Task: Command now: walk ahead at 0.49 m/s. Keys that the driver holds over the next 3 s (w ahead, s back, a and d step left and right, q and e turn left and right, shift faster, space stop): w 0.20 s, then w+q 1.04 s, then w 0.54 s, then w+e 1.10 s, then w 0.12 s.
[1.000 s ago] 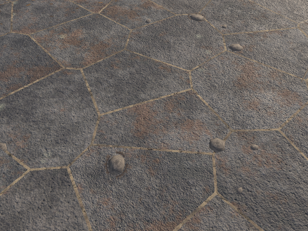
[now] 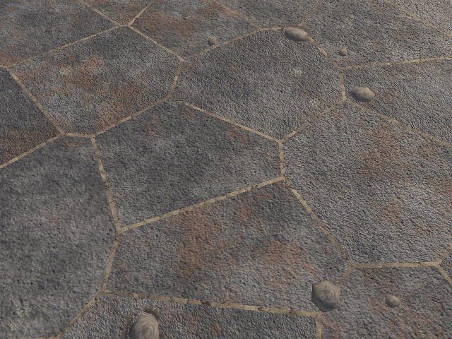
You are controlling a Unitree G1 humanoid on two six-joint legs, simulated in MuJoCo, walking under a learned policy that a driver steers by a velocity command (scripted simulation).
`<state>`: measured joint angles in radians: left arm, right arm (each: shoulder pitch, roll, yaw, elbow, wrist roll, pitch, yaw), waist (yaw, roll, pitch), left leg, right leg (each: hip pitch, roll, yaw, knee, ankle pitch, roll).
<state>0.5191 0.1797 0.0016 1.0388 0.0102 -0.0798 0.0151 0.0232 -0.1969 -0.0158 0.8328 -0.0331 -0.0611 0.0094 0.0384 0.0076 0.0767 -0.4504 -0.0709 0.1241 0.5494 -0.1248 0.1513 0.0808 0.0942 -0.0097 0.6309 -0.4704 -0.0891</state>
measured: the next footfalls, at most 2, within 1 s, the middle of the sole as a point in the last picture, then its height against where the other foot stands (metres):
right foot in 0.54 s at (289, 334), level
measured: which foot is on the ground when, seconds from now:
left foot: down 0.00-0.54, up 0.56-1.00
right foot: up 0.00-0.52, down 0.54-1.00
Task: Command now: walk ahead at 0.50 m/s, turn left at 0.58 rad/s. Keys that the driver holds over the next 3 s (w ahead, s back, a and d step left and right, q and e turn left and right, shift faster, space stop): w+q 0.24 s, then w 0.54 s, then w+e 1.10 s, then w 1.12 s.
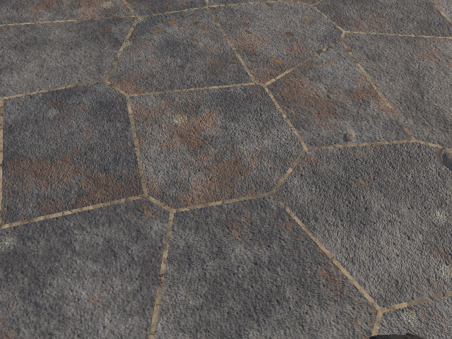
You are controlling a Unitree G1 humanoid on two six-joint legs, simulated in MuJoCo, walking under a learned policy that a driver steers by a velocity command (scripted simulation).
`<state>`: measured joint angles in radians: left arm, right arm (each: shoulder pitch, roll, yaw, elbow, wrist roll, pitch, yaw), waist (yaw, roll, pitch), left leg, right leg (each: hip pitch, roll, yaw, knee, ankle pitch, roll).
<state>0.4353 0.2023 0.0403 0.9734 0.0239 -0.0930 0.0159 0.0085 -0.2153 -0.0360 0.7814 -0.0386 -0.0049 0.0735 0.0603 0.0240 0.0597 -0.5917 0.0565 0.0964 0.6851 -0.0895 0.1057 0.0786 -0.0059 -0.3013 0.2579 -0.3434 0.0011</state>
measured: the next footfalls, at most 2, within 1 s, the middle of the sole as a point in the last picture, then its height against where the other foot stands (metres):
left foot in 0.08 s outside the picture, level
right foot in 0.64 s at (247, 307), level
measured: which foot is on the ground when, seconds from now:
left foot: up 0.00-0.06, down 0.08-0.64, up 0.66-1.00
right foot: down 0.00-0.08, up 0.10-0.62, down 0.64-1.00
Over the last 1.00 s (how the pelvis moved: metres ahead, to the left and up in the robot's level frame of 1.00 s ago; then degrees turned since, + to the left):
0.50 0.00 0.02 24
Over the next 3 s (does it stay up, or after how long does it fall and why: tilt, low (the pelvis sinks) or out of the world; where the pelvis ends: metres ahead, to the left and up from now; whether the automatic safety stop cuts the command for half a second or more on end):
stays up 1.51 -0.17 0.01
